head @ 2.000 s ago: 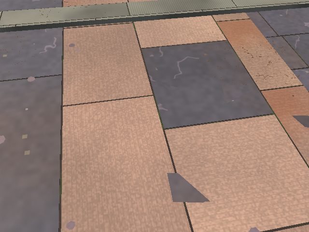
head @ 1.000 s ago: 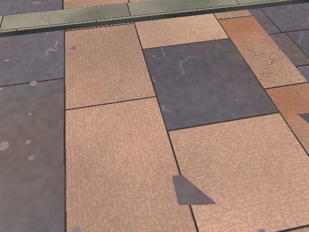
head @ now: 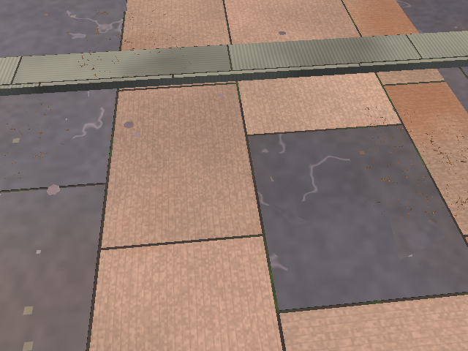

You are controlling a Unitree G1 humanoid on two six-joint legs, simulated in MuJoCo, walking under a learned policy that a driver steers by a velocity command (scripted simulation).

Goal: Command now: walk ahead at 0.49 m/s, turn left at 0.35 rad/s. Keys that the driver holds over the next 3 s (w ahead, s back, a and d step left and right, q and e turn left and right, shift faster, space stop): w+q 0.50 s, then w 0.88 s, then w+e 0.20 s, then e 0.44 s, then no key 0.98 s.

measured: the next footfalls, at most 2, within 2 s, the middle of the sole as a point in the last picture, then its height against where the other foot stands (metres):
left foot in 0.28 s outside the picture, level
right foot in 0.76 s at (239, 299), level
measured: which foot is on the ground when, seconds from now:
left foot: up 0.00-0.26, down 0.28-0.78, up 0.80-1.00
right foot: down 0.00-0.26, up 0.28-0.74, down 0.76-1.00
